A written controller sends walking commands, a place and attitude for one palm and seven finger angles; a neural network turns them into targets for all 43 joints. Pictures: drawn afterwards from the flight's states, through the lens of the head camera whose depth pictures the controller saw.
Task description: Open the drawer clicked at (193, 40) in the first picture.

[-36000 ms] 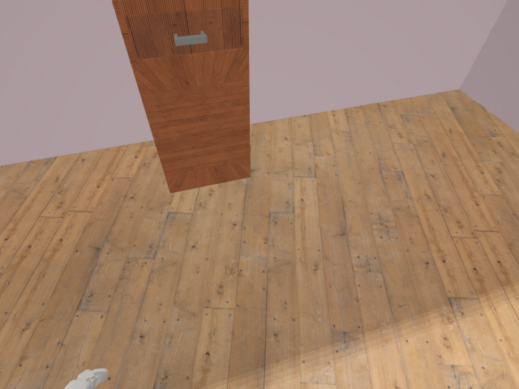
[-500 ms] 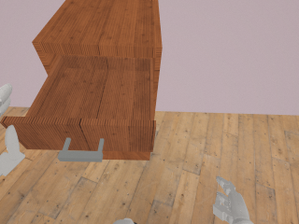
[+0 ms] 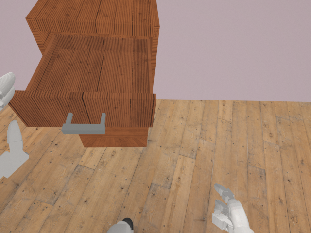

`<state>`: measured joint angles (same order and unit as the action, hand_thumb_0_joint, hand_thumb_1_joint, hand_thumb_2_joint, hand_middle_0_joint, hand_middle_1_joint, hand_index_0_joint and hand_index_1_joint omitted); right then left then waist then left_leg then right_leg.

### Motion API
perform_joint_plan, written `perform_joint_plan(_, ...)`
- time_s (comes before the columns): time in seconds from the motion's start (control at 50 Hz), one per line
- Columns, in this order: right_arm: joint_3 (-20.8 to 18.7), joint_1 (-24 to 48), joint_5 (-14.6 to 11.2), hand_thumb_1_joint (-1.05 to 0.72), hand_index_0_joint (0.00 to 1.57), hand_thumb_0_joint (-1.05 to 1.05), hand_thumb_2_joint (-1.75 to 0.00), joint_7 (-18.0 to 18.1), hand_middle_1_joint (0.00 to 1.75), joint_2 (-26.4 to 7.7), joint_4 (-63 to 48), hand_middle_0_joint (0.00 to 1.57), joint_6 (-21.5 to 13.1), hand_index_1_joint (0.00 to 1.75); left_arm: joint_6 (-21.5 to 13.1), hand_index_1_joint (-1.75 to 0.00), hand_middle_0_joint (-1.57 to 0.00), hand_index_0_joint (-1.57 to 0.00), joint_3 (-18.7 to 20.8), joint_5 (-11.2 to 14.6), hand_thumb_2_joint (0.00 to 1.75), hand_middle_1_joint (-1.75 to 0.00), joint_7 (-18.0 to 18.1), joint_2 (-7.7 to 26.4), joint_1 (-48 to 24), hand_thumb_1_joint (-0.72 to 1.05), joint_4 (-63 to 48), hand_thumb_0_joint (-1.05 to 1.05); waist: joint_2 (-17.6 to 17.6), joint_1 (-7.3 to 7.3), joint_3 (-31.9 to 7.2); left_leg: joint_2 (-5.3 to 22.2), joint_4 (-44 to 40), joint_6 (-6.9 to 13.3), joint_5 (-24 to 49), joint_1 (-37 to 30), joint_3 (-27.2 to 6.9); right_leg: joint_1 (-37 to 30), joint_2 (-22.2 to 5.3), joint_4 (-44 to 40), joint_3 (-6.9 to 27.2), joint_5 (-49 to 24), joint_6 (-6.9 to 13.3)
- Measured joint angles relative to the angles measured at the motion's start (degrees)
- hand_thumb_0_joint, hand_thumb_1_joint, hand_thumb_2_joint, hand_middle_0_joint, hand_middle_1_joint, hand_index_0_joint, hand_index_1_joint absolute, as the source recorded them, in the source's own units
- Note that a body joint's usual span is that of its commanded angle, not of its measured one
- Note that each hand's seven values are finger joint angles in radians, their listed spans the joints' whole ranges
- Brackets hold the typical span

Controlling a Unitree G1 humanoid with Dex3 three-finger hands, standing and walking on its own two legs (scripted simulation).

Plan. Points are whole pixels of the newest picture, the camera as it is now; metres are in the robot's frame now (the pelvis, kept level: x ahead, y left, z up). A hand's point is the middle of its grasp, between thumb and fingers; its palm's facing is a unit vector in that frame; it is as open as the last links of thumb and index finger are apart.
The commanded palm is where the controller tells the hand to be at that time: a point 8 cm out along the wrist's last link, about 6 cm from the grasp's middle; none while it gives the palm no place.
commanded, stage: stop stepping back and stand still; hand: left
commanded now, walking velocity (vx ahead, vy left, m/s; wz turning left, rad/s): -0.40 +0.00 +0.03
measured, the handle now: (85, 122) +0.38 +0.22 +0.02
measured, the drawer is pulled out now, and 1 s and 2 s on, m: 0.30 0.30 0.30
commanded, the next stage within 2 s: let the arm hang, fingers relaxed in 0.78 s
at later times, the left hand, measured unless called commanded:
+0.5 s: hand out of the picture +0.07 +0.22 +0.19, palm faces +0.44 -0.79 -0.44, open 7.4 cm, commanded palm +0.01 +0.26 +0.21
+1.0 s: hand out of the picture +0.08 +0.22 +0.01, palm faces +0.24 -0.88 -0.41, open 7.4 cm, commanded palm none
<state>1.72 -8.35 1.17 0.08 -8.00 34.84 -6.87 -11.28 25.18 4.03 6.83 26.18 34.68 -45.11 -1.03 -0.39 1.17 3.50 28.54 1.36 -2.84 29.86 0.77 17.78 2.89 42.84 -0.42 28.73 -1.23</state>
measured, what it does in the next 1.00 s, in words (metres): walks backwards: right foot, then left foot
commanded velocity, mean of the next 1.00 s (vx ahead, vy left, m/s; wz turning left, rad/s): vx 0.12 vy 0.03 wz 0.00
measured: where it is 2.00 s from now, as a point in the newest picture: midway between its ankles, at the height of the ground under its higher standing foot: outside the picture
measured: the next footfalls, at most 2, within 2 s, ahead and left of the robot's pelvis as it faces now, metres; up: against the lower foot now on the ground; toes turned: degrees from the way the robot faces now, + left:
right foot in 0.08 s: -0.07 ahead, -0.12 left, +0.00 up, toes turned +0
left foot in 0.38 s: -0.08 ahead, +0.10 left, +0.00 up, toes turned +4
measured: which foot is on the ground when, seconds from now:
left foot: down 0.00-0.12, up 0.14-0.36, down 0.38-1.00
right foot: up 0.00-0.06, down 0.08-1.00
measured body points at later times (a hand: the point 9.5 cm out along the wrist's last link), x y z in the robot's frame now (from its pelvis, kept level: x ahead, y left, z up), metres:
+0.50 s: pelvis -0.11 -0.03 +0.00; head -0.10 -0.02 +0.45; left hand +0.04 +0.26 +0.21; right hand +0.07 -0.27 -0.07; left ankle -0.12 +0.10 -0.73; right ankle -0.11 -0.12 -0.73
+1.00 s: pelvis -0.12 -0.02 +0.00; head -0.11 -0.04 +0.45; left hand +0.06 +0.27 +0.04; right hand +0.04 -0.26 -0.12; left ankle -0.12 +0.10 -0.73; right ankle -0.11 -0.12 -0.73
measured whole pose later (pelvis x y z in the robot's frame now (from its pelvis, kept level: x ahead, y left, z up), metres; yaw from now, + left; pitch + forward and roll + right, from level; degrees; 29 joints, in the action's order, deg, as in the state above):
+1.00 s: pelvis -0.12 -0.02 +0.00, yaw +4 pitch +1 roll +0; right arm -1.2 -11.3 1.1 -0.4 -14.1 44.2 -2.8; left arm -1.3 8.9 -2.2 2.6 15.7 19.8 3.8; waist 2.6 -0.3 -1.7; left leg -0.4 35.6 0.4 -18.0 18.6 0.5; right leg 18.2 -1.5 36.3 -4.4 19.1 0.9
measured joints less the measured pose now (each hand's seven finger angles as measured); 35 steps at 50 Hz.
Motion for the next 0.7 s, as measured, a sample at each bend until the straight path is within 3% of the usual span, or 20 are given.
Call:
perform_joint_plan(0.08,0.0,1.7,-0.1,-0.91,0.21,0.01,-0.89,0.0,0.30,-0.8,-0.7,0.20,0.1,0.30,-0.9,-0.30,-0.21,-0.21,1.7,0.7,0.90,-0.30,-1.0,1.6,-0.6,0.89,1.2,0.01,1.5,-0.07,1.0,0.6,-0.7,-1.3,3.8,3.3,-0.7,-5.5,0.9,-12.2,-1.9,-5.9,1.6)
perform_joint_plan(0.12,-0.8,2.0,-0.6,-0.91,0.21,0.01,-0.89,0.0,0.30,-2.0,0.0,0.20,1.1,0.30,-1.2,-0.30,-0.21,-0.21,0.8,0.6,0.90,-0.30,-2.0,1.2,-0.7,0.89,2.4,0.01,4.7,-0.75,2.7,1.4,1.9,-1.6,-2.9,4.2,-3.4,-6.7,2.8,-13.8,-4.0,-8.1,3.1)
perform_joint_plan(0.16,-1.3,0.4,-1.8,-0.91,0.21,0.01,-0.89,0.2,0.30,-2.3,1.1,0.20,2.5,0.30,-1.3,-0.30,-0.21,-0.21,0.4,0.3,0.90,-0.30,-2.1,1.5,1.6,0.89,2.6,0.01,3.0,-0.08,1.9,-1.8,15.2,-2.4,-13.7,6.9,-4.6,-6.6,1.2,-13.5,-3.7,-8.6,3.9)
perform_joint_plan(0.2,-1.7,-1.8,-2.3,-0.91,0.21,0.01,-0.89,0.7,0.30,-2.5,1.8,0.20,4.0,0.30,-0.8,-0.30,-0.21,-0.21,0.6,-0.4,0.90,-0.30,-1.6,0.2,5.0,0.89,3.1,0.01,0.7,0.59,-0.4,-4.3,27.3,-2.6,-17.0,7.5,-3.6,-6.3,-0.7,-13.6,-2.3,-9.0,4.0)
perform_joint_plan(0.22,-1.9,-2.8,-2.3,-0.91,0.21,0.01,-0.89,1.1,0.30,-2.6,1.9,0.20,4.8,0.30,-0.3,-0.30,-0.21,-0.21,0.8,-0.7,0.90,-0.30,-1.2,-0.6,6.3,0.88,3.8,0.01,-0.2,0.60,-1.7,-4.6,29.1,-2.5,-17.3,6.3,-2.6,-6.2,-1.5,-13.9,-1.7,-9.3,4.0)
perform_joint_plan(0.28,-2.4,-5.6,-2.1,-0.91,0.20,0.01,-0.89,2.7,0.30,-3.8,1.6,0.20,5.4,0.30,0.6,-0.30,-0.21,-0.21,0.0,-1.5,0.90,-0.30,0.3,-2.4,6.3,0.88,7.8,0.01,-0.9,0.21,-4.7,-4.0,23.3,-1.5,-18.5,-1.1,-0.3,-6.4,-2.8,-15.2,-1.7,-10.3,3.8)
perform_joint_plan(0.38,-3.7,-7.7,-1.4,-0.91,0.20,0.01,-0.89,3.5,0.30,-7.8,1.8,0.20,3.0,0.30,1.6,-0.30,-0.21,-0.21,-4.5,-2.3,0.90,-0.30,2.1,-6.4,-0.2,0.89,12.8,0.01,1.5,-0.49,-5.9,-1.6,1.4,1.0,-15.9,-16.2,-0.6,-5.0,-2.9,-13.4,-5.3,-9.9,3.1)
perform_joint_plan(0.4,-4.0,-7.2,-1.4,-0.91,0.20,0.01,-0.89,3.4,0.30,-7.8,2.2,0.20,2.7,0.30,1.6,-0.30,-0.21,-0.21,-5.1,-2.4,0.90,-0.30,2.2,-6.8,-1.5,0.89,13.1,0.01,1.0,-0.71,-5.1,-2.0,-0.3,0.0,-15.7,-16.8,-0.8,-4.6,-3.5,-12.5,-5.8,-9.7,2.8)
perform_joint_plan(0.46,-3.7,-5.1,-1.6,-0.91,0.20,0.01,-0.89,2.7,0.30,-6.9,0.8,0.20,2.5,0.30,2.3,-0.30,-0.21,-0.21,-4.9,-2.4,0.90,-0.30,2.5,-6.1,-2.0,0.89,11.1,0.01,-0.7,0.03,-1.9,-2.6,0.2,-2.2,-13.6,-17.0,0.3,-4.1,-4.3,-11.2,-4.3,-10.7,2.4)
perform_joint_plan(0.58,-1.5,-3.6,-2.1,-0.91,0.20,0.01,-0.89,1.6,0.30,-3.4,-1.9,0.20,1.3,0.30,1.3,-0.30,-0.21,-0.21,-2.6,-2.0,0.90,-0.30,2.3,-1.5,1.6,0.89,5.9,0.02,0.3,-0.60,-1.0,-1.2,2.8,-2.5,-13.6,-15.4,0.2,-3.8,-2.8,-11.6,-4.4,-11.9,3.0)
perform_joint_plan(0.7,-0.2,-4.1,-2.0,-0.91,0.20,0.01,-0.89,1.5,0.30,-2.2,-0.7,0.20,3.1,0.30,1.0,-0.30,-0.21,-0.21,-2.6,-1.8,0.90,-0.30,2.5,-3.6,0.3,0.89,8.7,0.01,2.5,0.35,-2.7,-0.9,7.8,-0.2,-18.5,-12.6,-1.2,-3.0,-1.6,-11.3,-4.8,-12.1,3.9)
